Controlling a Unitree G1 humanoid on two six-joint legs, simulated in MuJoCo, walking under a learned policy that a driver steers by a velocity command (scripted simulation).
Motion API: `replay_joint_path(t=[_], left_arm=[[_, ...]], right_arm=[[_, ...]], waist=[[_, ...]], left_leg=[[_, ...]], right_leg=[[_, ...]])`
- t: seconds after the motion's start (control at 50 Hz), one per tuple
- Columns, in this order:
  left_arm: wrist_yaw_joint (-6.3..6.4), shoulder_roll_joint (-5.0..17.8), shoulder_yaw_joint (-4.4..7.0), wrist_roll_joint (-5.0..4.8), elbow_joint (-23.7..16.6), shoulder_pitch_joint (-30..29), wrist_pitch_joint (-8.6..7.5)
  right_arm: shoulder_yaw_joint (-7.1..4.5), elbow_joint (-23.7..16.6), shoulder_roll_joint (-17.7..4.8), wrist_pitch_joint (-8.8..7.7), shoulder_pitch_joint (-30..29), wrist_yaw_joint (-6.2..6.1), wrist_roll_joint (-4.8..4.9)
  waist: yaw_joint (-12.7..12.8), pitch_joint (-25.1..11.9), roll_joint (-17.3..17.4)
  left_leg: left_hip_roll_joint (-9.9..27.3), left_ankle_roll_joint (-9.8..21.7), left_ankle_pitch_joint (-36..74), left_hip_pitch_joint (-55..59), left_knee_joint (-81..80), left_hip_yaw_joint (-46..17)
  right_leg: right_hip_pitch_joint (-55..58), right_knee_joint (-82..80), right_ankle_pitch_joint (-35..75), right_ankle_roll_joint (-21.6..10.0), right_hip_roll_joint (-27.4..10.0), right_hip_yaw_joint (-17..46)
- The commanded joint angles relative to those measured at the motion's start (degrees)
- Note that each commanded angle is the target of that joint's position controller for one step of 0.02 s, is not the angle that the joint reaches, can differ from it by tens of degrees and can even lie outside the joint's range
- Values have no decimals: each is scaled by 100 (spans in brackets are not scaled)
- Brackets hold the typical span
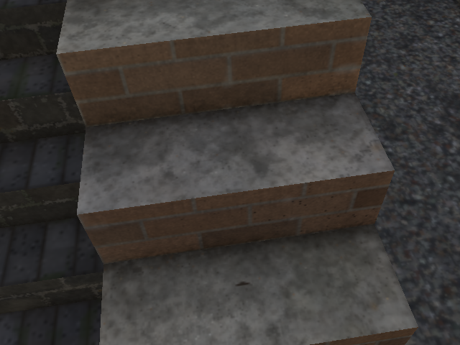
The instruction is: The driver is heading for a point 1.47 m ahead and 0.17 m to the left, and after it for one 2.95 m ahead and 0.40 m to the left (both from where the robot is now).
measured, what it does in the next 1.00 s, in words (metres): stands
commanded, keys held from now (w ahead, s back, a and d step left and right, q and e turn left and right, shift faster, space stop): w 1.00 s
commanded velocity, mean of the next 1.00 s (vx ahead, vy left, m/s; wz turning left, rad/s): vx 0.50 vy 0.00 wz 0.00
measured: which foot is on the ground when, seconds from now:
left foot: down 0.00-1.00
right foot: down 0.00-1.00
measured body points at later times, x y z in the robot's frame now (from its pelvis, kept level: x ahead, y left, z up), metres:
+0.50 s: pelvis +0.00 +0.00 +0.00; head +0.03 -0.02 +0.45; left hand +0.07 +0.25 -0.14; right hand +0.08 -0.21 -0.16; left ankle -0.06 +0.09 -0.75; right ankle -0.06 -0.13 -0.75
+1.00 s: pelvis +0.00 +0.00 +0.00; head +0.03 -0.02 +0.45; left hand +0.07 +0.25 -0.14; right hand +0.09 -0.21 -0.16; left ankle -0.06 +0.09 -0.75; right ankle -0.06 -0.13 -0.75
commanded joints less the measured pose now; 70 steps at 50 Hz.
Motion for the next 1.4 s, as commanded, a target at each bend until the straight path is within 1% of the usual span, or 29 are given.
replay_joint_path(t=[0.02,0.06,0.1,0.12,0.16,0.18,0.2,0.22,0.24,0.26,0.3,0.32,0.42,0.96,0.98,1.0,1.04,1.1,1.12,1.14,1.16,1.18,1.22,1.26,1.28,1.32,1.34,1.38,1.4], left_arm=[[14,638,111,-1,-155,26,-43],[-22,642,124,4,-105,76,-65],[-13,605,114,19,-129,-2,-55],[-37,626,127,5,-72,82,-72],[-52,620,132,4,-52,85,-82],[-17,604,119,14,-93,8,-59],[-37,633,135,-3,-37,108,-74],[-8,620,123,7,-78,35,-53],[-31,646,140,-5,-28,115,-69],[-1,621,126,7,-75,34,-51],[-17,653,143,-9,-24,129,-63],[5,634,132,5,-81,30,-50],[23,660,139,2,-82,47,-35],[19,691,143,7,-87,-59,-40],[-15,705,156,-4,-38,14,-64],[3,677,143,12,-82,-73,-51],[-20,697,155,-2,-29,4,-68],[13,687,143,8,-69,-77,-46],[-19,707,158,-6,-19,4,-68],[1,681,144,12,-66,-92,-53],[-23,695,158,-3,-5,14,-70],[1,669,143,9,-47,-66,-53],[-19,692,156,-3,-1,2,-67],[10,677,145,8,-45,-79,-46],[-16,699,158,-6,5,13,-67],[11,678,146,7,-40,-77,-46],[-16,698,159,-6,10,14,-67],[11,676,147,7,-36,-75,-46],[-16,697,160,-7,14,17,-67]], right_arm=[[-48,-184,-291,-61,122,-8,1],[-63,-154,-333,-37,175,5,18],[-42,-179,-268,-37,115,-14,6],[-63,-145,-320,-27,185,-4,15],[-65,-142,-319,-11,189,-2,14],[-49,-170,-271,-29,132,-21,7],[-70,-135,-328,-22,213,-8,21],[-54,-161,-284,-34,165,-21,14],[-76,-132,-340,-22,219,-6,23],[-58,-160,-295,-34,173,-22,13],[-81,-127,-355,-27,246,-9,25],[-57,-170,-305,-40,165,-19,18],[-67,-168,-347,-54,177,-24,24],[-89,-196,-387,-46,65,-11,9],[-105,-171,-433,-25,116,5,18],[-86,-201,-376,-31,51,-8,6],[-104,-171,-426,-22,108,4,14],[-90,-196,-384,-42,52,-11,7],[-107,-168,-433,-23,108,7,17],[-89,-199,-379,-29,35,-5,5],[-109,-161,-420,-11,112,5,13],[-92,-188,-367,-20,64,-10,5],[-110,-161,-414,-13,107,4,8],[-95,-185,-366,-29,46,-10,1],[-112,-158,-416,-14,118,5,14],[-96,-183,-364,-28,50,-9,3],[-112,-155,-413,-14,121,5,15],[-96,-180,-362,-28,54,-10,2],[-113,-153,-412,-13,126,4,15]], waist=[[5,-194,-74],[2,-273,-80],[17,-163,-33],[10,-251,-66],[13,-223,-59],[19,-128,-41],[13,-249,-77],[15,-156,-57],[13,-256,-85],[11,-159,-79],[5,-276,-110],[12,-196,-66],[12,-264,-102],[5,-282,-111],[0,-360,-130],[7,-253,-97],[0,-341,-125],[5,-260,-109],[1,-354,-129],[7,-233,-99],[6,-340,-131],[5,-229,-107],[1,-307,-133],[8,-225,-104],[2,-327,-131],[8,-231,-101],[2,-328,-129],[9,-231,-100],[3,-330,-128]], left_leg=[[926,155,1600,-26,15,-624],[936,144,1712,46,26,-637],[920,144,1727,15,32,-628],[941,139,1798,72,46,-625],[934,133,1846,59,59,-619],[916,146,1811,9,53,-615],[936,141,1880,75,66,-614],[913,147,1855,26,61,-613],[930,141,1904,76,72,-609],[911,148,1881,22,69,-609],[929,142,1958,85,82,-606],[910,137,1975,43,74,-614],[915,144,2020,88,85,-618],[920,155,1964,36,87,-660],[938,144,2018,74,101,-659],[918,149,1973,16,93,-662],[940,144,2016,63,101,-661],[921,158,1940,19,87,-668],[937,146,1989,64,97,-667],[915,151,1939,-2,88,-670],[936,153,1932,47,103,-660],[915,161,1883,-13,91,-665],[932,157,1913,19,95,-664],[913,167,1845,-25,82,-666],[933,157,1915,27,98,-668],[913,166,1847,-22,83,-669],[933,156,1917,28,99,-670],[912,165,1851,-21,84,-672],[933,155,1921,30,101,-673]], right_leg=[[59,142,1922,-484,-722,481],[66,201,1909,-540,-706,492],[-12,157,1908,-500,-723,481],[13,205,1895,-542,-702,494],[0,215,1900,-548,-701,493],[-38,171,1962,-491,-723,484],[18,222,1965,-533,-706,498],[-4,183,2035,-482,-727,486],[37,231,2014,-526,-707,499],[7,187,2091,-481,-729,487],[72,240,2110,-520,-709,498],[53,190,2165,-469,-733,494],[119,184,2258,-444,-738,494],[182,155,2296,-430,-758,512],[210,200,2249,-485,-734,520],[163,154,2263,-443,-756,511],[190,197,2229,-486,-734,524],[155,151,2263,-430,-758,519],[198,197,2224,-484,-737,528],[144,153,2241,-440,-755,518],[176,194,2183,-496,-738,525],[131,157,2219,-451,-756,513],[162,200,2194,-493,-737,528],[122,158,2211,-441,-757,520],[171,200,2193,-495,-738,531],[122,158,2209,-442,-756,522],[168,201,2190,-495,-737,532],[120,159,2207,-441,-755,523],[166,202,2188,-495,-736,533]])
